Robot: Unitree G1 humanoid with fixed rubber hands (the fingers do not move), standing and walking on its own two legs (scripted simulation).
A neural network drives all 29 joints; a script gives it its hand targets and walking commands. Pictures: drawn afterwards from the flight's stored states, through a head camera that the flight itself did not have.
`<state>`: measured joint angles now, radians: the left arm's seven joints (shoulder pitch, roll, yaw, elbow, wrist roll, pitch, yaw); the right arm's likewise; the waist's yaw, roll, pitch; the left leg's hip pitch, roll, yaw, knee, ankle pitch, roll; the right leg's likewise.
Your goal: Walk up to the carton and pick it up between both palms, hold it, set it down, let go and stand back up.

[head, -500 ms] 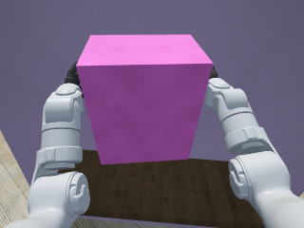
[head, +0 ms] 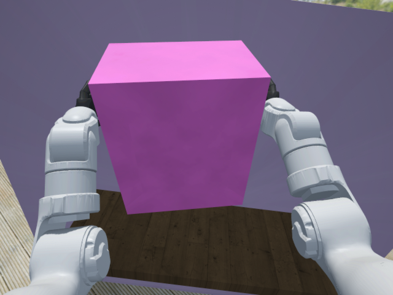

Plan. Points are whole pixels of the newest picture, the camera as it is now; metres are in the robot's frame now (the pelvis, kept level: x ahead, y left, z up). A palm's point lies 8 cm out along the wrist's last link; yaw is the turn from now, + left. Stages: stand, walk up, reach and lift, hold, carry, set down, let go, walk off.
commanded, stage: hold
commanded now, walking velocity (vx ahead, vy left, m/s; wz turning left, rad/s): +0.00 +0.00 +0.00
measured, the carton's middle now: (181, 131) +0.37 +0.01 +0.23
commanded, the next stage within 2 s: none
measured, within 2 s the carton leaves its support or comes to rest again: neither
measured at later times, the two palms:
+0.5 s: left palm (94, 101) +0.37 +0.17 +0.29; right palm (274, 107) +0.37 -0.17 +0.29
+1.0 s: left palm (100, 111) +0.37 +0.16 +0.27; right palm (281, 108) +0.36 -0.18 +0.30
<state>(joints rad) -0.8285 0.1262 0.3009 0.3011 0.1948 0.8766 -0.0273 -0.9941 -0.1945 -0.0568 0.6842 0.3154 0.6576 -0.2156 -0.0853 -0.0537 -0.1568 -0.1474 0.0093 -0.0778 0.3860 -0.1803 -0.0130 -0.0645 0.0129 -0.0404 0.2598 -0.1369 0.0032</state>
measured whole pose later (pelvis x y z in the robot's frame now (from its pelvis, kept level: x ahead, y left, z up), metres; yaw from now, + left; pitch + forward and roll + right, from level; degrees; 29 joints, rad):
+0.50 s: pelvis +0.00 -0.02 +0.00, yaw -1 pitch -2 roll -1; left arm -0.90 0.14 0.41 0.47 0.19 0.81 -0.06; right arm -1.04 -0.20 0.03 0.75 0.29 0.67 -0.24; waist -0.04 0.03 -0.21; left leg -0.13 0.03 -0.07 0.34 -0.16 -0.03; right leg -0.08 0.03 -0.02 0.26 -0.14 -0.02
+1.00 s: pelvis +0.00 +0.00 +0.00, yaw -1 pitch -3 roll -1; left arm -0.87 0.08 0.31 0.35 0.23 0.89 -0.01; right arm -1.04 -0.25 -0.04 0.77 0.32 0.67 -0.18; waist -0.08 -0.03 -0.18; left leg -0.16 0.01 -0.06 0.38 -0.17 -0.01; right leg -0.10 0.02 0.00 0.28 -0.13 0.01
